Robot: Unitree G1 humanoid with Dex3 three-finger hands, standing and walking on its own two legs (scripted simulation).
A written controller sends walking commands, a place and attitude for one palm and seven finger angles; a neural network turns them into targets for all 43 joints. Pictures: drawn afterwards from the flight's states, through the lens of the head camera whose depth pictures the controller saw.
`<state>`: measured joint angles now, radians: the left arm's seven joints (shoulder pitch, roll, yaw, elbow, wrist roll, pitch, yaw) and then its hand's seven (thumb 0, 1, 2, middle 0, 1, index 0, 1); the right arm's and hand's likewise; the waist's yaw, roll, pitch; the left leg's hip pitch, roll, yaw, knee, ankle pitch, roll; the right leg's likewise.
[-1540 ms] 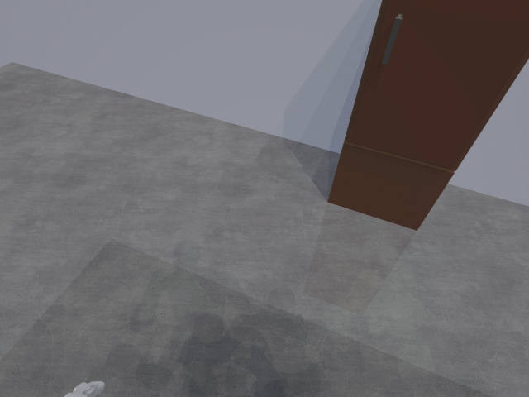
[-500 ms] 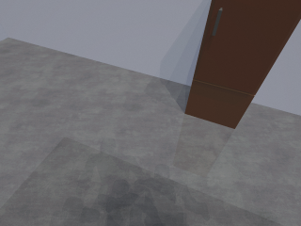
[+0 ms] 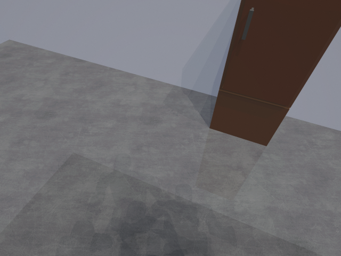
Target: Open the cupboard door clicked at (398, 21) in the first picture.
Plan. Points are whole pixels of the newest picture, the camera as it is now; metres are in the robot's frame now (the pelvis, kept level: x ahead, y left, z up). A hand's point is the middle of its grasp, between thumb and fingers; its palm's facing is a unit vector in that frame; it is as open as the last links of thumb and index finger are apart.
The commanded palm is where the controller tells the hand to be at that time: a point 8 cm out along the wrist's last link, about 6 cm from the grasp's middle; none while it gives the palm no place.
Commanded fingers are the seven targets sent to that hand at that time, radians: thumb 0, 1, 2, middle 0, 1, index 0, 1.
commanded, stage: walk to a spot facing it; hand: left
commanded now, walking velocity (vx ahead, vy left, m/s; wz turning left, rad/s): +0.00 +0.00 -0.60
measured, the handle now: (248, 23) +1.13 -0.32 +0.07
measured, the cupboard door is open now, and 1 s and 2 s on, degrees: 0 0 0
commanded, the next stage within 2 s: none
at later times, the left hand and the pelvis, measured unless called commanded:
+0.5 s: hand out of the picture +0.05 +0.17 -0.18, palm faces -0.14 -0.95 -0.26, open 7.4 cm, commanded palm none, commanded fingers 0.00 0.90 0.90 -0.20 -0.30 -0.20 -0.30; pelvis -0.01 -0.03 -0.02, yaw -12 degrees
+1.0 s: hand (105, 235) +0.21 +0.20 -0.20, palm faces -0.38 -0.91 -0.18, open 7.4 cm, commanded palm none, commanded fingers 0.00 0.90 0.90 -0.20 -0.30 -0.20 -0.30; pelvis +0.14 +0.01 -0.01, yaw -29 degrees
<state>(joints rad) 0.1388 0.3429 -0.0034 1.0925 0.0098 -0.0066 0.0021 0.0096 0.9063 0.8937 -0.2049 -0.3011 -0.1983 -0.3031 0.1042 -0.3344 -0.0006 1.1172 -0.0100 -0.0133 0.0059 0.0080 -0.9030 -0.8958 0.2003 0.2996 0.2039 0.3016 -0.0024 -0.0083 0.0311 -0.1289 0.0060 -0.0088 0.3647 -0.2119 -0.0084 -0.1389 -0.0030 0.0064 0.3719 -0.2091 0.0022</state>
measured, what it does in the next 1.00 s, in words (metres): walks ahead, turning right: left foot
